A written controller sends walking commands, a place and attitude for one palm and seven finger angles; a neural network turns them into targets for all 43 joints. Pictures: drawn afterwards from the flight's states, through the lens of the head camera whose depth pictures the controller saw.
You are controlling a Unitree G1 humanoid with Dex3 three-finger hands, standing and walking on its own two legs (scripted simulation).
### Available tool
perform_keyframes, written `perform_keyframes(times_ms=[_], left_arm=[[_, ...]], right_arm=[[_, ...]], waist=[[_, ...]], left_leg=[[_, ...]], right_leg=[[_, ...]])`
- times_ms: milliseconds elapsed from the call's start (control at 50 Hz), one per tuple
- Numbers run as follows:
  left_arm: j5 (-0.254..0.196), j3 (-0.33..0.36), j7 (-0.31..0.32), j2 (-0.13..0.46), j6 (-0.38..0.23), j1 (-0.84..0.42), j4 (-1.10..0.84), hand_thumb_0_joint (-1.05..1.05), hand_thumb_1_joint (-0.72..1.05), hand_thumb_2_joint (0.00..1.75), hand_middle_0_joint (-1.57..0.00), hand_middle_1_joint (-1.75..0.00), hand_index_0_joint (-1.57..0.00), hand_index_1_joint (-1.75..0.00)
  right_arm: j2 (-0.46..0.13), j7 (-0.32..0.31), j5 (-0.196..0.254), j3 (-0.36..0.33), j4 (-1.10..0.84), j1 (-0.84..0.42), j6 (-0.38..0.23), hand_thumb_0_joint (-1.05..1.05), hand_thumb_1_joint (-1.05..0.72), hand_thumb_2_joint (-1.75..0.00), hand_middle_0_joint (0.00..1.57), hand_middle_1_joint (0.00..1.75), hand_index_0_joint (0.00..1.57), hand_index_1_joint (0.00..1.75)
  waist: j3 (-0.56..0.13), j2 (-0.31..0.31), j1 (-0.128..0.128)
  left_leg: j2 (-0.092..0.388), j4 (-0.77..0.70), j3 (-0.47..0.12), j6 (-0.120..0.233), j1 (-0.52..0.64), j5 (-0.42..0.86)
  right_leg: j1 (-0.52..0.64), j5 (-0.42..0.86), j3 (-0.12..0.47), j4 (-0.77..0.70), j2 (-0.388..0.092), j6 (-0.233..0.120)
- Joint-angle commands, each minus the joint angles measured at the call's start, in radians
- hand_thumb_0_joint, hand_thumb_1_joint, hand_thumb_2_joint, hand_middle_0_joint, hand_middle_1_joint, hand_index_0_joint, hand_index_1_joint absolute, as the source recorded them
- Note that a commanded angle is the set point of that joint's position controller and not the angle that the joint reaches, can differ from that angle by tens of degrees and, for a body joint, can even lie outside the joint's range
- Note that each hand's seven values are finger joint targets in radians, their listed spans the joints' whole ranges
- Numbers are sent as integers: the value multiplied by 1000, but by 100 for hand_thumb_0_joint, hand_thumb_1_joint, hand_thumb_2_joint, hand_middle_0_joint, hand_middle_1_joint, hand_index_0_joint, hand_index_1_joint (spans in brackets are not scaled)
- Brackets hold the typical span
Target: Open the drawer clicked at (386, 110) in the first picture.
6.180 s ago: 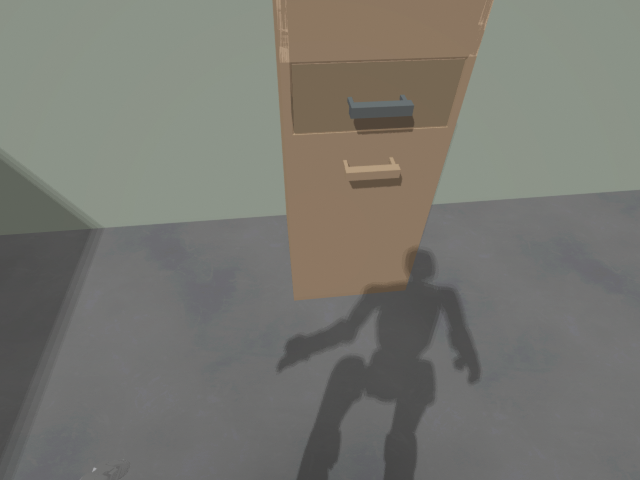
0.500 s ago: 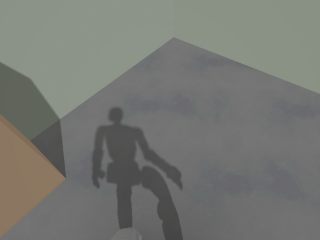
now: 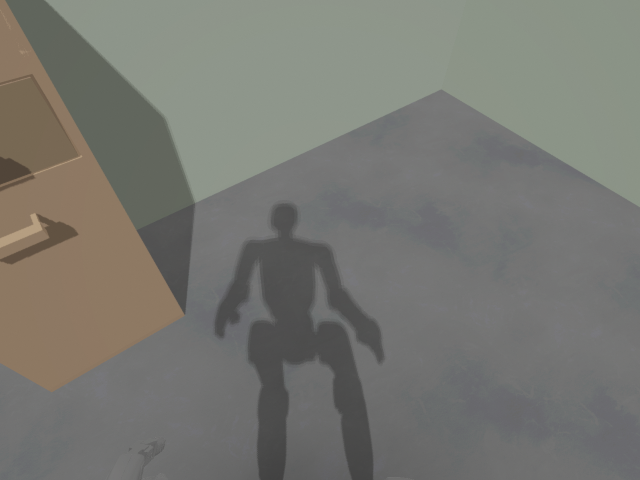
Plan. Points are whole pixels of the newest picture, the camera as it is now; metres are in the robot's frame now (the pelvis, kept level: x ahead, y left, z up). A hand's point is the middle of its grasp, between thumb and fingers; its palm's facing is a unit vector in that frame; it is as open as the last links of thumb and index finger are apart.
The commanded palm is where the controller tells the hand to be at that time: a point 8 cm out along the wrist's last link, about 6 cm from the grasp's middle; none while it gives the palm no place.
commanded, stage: turn to face it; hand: left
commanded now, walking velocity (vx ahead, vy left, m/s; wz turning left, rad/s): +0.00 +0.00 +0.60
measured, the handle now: out of the picture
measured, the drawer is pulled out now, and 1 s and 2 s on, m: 0.00 0.00 0.00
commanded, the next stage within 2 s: take the last steps up to it in 1.06 s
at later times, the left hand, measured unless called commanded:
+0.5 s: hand out of the picture -0.05 +0.24 -0.19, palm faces +0.36 -0.90 -0.23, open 7.4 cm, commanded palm none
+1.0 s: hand out of the picture -0.05 +0.24 -0.15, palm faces +0.52 -0.81 -0.26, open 7.4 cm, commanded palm none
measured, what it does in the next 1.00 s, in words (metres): steps on the spot, turning left: right foot, then left foot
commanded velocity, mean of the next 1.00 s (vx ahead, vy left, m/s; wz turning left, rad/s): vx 0.00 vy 0.00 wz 0.49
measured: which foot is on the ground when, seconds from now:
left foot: down 0.00-0.06, up 0.08-0.46, down 0.48-1.00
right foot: up 0.00-0.04, down 0.06-0.48, up 0.50-1.00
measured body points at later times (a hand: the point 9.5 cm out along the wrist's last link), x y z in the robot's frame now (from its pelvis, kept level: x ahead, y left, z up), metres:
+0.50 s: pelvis -0.03 +0.02 -0.02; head +0.00 +0.06 +0.43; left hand -0.07 +0.28 -0.17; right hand +0.14 -0.21 -0.14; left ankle -0.04 +0.12 -0.74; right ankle +0.01 -0.14 -0.73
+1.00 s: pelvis -0.04 +0.00 +0.00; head -0.02 +0.01 +0.45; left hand -0.07 +0.28 -0.13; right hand +0.13 -0.18 -0.15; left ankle -0.04 +0.12 -0.74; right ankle +0.01 -0.11 -0.73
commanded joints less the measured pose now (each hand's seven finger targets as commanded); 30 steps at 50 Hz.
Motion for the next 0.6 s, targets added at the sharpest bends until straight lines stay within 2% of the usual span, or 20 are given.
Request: perform_keyframes(times_ms=[0, 20, 40, 60, 80, 100, 120, 160, 240, 320, 360, 400, 420, 440, 460, 480, 520, 540, 560, 580], left_arm=[[-10, 29, 15, 101, -44, 119, -62, 0, 90, 90, -20, -30, -20, -30], [-2, 41, 21, 149, -54, 153, -58, 0, 90, 90, -20, -30, -20, -30], [15, 60, 27, 245, -58, 158, -63, 0, 90, 90, -20, -30, -20, -30], [8, 53, 28, 250, -51, 152, -73, 0, 90, 90, -20, -30, -20, -30], [8, 45, 30, 201, -52, 90, -84, 0, 90, 90, -20, -30, -20, -30], [6, 43, 33, 174, -49, 35, -94, 0, 90, 90, -20, -30, -20, -30], [5, 30, 29, 152, -50, -1, -100, 0, 90, 90, -20, -30, -20, -30], [7, 19, 25, 129, -55, -2, -99, 0, 90, 90, -20, -30, -20, -30], [12, 27, 26, 153, -49, 60, -74, 0, 90, 90, -20, -30, -20, -30], [19, 40, 23, 187, -43, 112, -49, 0, 90, 90, -20, -30, -20, -30], [19, 47, 21, 201, -40, 121, -42, 0, 90, 90, -20, -30, -20, -30], [14, 48, 16, 197, -35, 120, -34, 0, 90, 90, -20, -30, -20, -30], [4, 50, 14, 189, -29, 115, -38, 0, 90, 90, -20, -30, -20, -30], [-4, 42, 9, 141, -22, 124, -60, 0, 90, 90, -20, -30, -20, -30], [-6, 20, 5, 70, -19, 64, -108, 0, 90, 90, -20, -30, -20, -30], [3, 20, 9, 98, -11, 15, -113, 0, 90, 90, -20, -30, -20, -30], [4, 29, 9, 89, -7, -8, -83, 0, 90, 90, -20, -30, -20, -30], [4, 33, 3, 98, -9, -1, -62, 0, 90, 90, -20, -30, -20, -30], [6, 34, -1, 99, -10, 34, -44, 0, 90, 90, -20, -30, -20, -30], [6, 34, -3, 97, -10, 62, -31, 0, 90, 90, -20, -30, -20, -30]], right_arm=[[-210, -6, 9, -62, -85, -35, -15, 0, -90, -90, 20, 30, 20, 30], [-160, -1, 17, -57, -91, -20, -16, 0, -90, -90, 20, 30, 20, 30], [-92, 1, 20, -45, -115, -7, -17, 0, -90, -90, 20, 30, 20, 30], [-145, -1, 7, -56, -119, -25, -12, 0, -90, -90, 20, 30, 20, 30], [-151, 5, 5, -62, -104, -20, -2, 0, -90, -90, 20, 30, 20, 30], [-139, 10, 5, -64, -87, -9, 9, 0, -90, -90, 20, 30, 20, 30], [-137, 17, 1, -61, -65, 6, 14, 0, -90, -90, 20, 30, 20, 30], [-119, 27, 2, -56, -49, 28, 20, 0, -90, -90, 20, 30, 20, 30], [-110, 31, 7, -48, -56, -20, 25, 0, -90, -90, 20, 30, 20, 30], [-90, 33, 12, -34, -75, -75, 13, 0, -90, -90, 20, 30, 20, 30], [-89, 29, 16, -29, -75, -57, 2, 0, -90, -90, 20, 30, 20, 30], [-103, 26, 14, -30, -64, 1, -8, 0, -90, -90, 20, 30, 20, 30], [-132, 26, 12, -38, -52, 55, -15, 0, -90, -90, 20, 30, 20, 30], [-227, 20, 8, -61, -41, 117, -26, 0, -90, -90, 20, 30, 20, 30], [-323, 10, 10, -83, -35, 183, -30, 0, -90, -90, 20, 30, 20, 30], [-327, 4, 8, -81, -11, 214, -24, 0, -90, -90, 20, 30, 20, 30], [-265, -14, 4, -65, -34, 116, -28, 0, -90, -90, 20, 30, 20, 30], [-234, -16, 3, -51, -51, 49, -28, 0, -90, -90, 20, 30, 20, 30], [-212, -16, 3, -40, -60, 14, -32, 0, -90, -90, 20, 30, 20, 30], [-203, -18, 5, -36, -66, 5, -36, 0, -90, -90, 20, 30, 20, 30]], waist=[[-159, 114, 53], [-178, -17, 69], [-165, -318, 77], [-156, -261, 79], [-112, -172, 46], [-84, -193, 23], [-50, -166, 4], [-22, -191, -4], [-13, -220, 31], [-40, -236, 64], [-80, -238, 66], [-122, -198, 37], [-154, -121, 4], [-195, 120, -32], [-189, 360, -70], [-196, 232, -81], [-135, 221, -51], [-84, 194, -26], [-80, 173, -1], [-97, 157, 8]], left_leg=[[179, -16, -258, 87, -24, 341], [113, 81, -201, 29, -166, 134], [-39, 324, 15, -57, -347, -282], [-1, 520, 9, -58, -327, -385], [27, 632, -13, -56, -315, -314], [45, 680, 2, -60, -309, -275], [59, 723, 31, -71, -307, -213], [69, 730, 69, -86, -294, -151], [88, 585, 124, -101, -265, -167], [89, 362, 177, -94, -193, -221], [78, 266, 205, -83, -130, -216], [63, 91, 219, -72, -33, -113], [71, -38, 193, -61, 100, 29], [233, -114, -51, 12, 260, 240], [456, -157, -336, 143, 310, 621], [485, -142, -295, 201, 267, 559], [378, -176, -246, 161, 163, 302], [324, -190, -187, 133, 96, 251], [288, -192, -151, 116, 85, 254], [269, -189, -130, 112, 106, 281]], right_leg=[[236, 196, -14, -344, 21, -9], [392, 230, 92, -463, -101, -37], [460, 300, 361, -523, -385, -149], [326, 352, 382, -516, -471, -235], [246, 294, 285, -521, -412, -241], [200, 254, 244, -523, -372, -217], [186, 278, 161, -502, -316, -201], [156, 320, 38, -490, -271, -176], [195, 313, -24, -489, -289, -182], [244, 415, -54, -434, -324, -199], [266, 510, -78, -373, -341, -198], [270, 534, -134, -263, -323, -151], [187, 469, -164, -152, -303, -107], [-12, 205, -199, 49, -204, -37], [-238, -285, -154, 251, -85, 24], [-221, -253, -50, 363, -95, -2], [-243, -115, -5, 412, -103, -6], [-218, -31, 7, 413, -101, -6], [-197, 17, 4, 403, -93, -4], [-187, 42, -2, 391, -82, 1]])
